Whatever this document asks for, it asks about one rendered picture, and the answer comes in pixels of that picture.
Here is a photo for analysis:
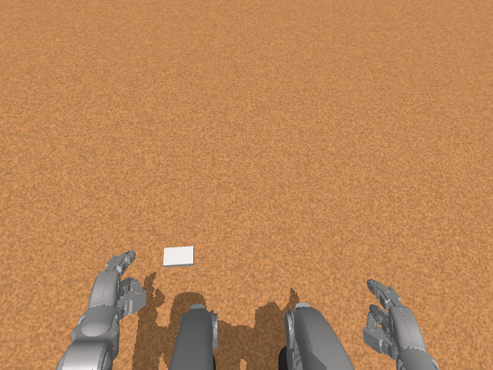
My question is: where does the right robot hand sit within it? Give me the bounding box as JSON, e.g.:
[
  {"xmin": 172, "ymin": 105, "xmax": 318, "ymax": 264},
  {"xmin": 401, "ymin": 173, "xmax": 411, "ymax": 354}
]
[{"xmin": 363, "ymin": 279, "xmax": 427, "ymax": 361}]

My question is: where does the left robot arm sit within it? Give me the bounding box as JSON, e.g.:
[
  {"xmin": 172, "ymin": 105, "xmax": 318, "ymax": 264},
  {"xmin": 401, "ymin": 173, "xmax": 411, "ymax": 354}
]
[{"xmin": 55, "ymin": 305, "xmax": 120, "ymax": 370}]

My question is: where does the left robot hand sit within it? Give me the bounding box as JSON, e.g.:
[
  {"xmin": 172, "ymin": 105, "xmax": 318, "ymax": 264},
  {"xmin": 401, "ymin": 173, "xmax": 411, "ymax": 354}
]
[{"xmin": 87, "ymin": 251, "xmax": 146, "ymax": 320}]

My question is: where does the small box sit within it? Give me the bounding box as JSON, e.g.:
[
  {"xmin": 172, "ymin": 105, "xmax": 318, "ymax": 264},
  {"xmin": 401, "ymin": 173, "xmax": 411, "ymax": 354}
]
[{"xmin": 163, "ymin": 246, "xmax": 194, "ymax": 267}]

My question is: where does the right robot arm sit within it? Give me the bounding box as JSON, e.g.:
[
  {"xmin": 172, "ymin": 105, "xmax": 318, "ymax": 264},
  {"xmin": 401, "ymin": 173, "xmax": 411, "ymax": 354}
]
[{"xmin": 396, "ymin": 349, "xmax": 439, "ymax": 370}]

